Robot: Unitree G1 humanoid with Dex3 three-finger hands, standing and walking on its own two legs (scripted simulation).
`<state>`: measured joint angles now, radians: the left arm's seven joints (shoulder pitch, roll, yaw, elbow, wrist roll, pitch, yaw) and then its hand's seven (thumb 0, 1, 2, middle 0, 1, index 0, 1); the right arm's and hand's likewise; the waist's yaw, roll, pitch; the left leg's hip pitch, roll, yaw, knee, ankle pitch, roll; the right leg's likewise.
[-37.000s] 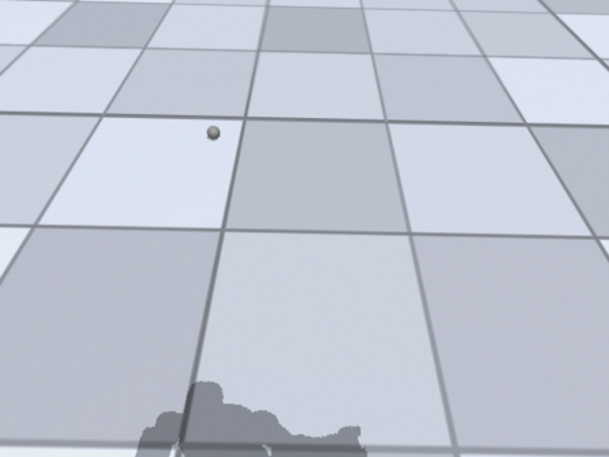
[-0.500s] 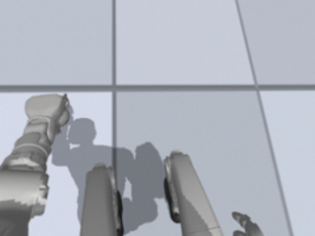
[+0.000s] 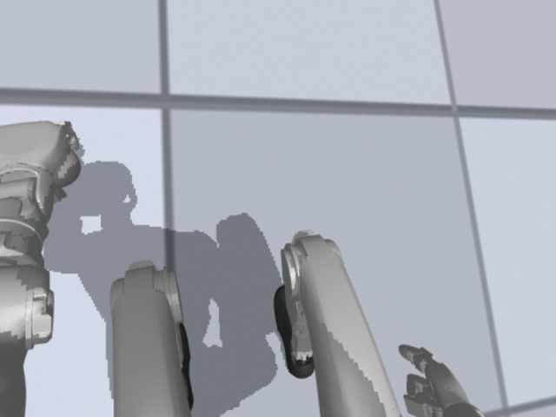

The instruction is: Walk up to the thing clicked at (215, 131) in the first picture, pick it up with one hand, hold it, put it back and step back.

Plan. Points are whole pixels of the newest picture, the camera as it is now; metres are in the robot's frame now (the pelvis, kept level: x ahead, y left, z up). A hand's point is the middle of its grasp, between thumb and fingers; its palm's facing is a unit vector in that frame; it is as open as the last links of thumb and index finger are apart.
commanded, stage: crouch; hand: left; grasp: from above
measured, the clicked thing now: (54, 165) +0.48 +0.25 -0.19
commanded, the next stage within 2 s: lower in 0.56 s
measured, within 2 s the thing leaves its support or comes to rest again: neither
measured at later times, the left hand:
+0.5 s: hand (61, 174) +0.48 +0.26 -0.23, palm faces -0.46 -0.03 -0.89, open 9.1 cm
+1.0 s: hand (73, 179) +0.49 +0.26 -0.29, palm faces -0.49 -0.04 -0.87, open 9.1 cm
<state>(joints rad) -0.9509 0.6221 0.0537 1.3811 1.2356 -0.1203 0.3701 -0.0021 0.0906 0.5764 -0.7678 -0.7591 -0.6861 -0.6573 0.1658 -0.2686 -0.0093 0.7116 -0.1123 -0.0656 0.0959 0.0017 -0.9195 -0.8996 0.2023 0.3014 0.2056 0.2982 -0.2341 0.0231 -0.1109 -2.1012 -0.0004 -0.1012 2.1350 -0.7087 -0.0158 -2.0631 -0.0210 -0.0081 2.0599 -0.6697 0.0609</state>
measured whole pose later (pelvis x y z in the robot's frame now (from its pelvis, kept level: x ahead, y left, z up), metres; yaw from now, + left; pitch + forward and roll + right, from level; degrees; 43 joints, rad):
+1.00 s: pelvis -0.01 +0.00 -0.09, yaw -4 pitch +35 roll -10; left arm -1.07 0.83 0.12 1.54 1.32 -0.21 0.41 0.00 0.11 0.48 -0.81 -0.70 -0.72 -0.63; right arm 0.18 -0.29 0.11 0.70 -0.16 -0.07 0.15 0.00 -0.92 -0.90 0.20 0.30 0.21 0.30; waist -0.33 -0.03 0.04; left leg -2.34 -0.02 -0.17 2.42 -0.71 -0.02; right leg -2.27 0.00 -0.04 2.30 -0.66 0.07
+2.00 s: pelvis -0.01 +0.01 -0.11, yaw -9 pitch +30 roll -15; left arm -1.12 1.00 0.14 1.70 1.35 -0.21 0.54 0.00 0.14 0.45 -0.79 -0.71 -0.70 -0.62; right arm 0.14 -0.34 0.25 0.64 -0.23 -0.17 0.22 0.00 -0.91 -0.90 0.20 0.30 0.21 0.30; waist -0.41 -0.10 0.16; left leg -2.36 -0.01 -0.24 2.54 -0.73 0.00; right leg -2.26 0.03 -0.10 2.34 -0.64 0.07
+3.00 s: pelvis -0.02 +0.02 -0.11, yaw -11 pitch +29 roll -16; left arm -1.14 1.09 0.10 1.72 1.31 -0.23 0.52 0.00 -0.21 0.77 -0.30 -0.89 -0.32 -0.86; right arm 0.13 -0.35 0.33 0.62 -0.23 -0.18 0.22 0.00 -0.91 -0.90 0.20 0.30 0.21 0.30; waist -0.43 -0.12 0.20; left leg -2.35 0.00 -0.27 2.55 -0.72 0.01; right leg -2.24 0.05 -0.13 2.32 -0.61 0.08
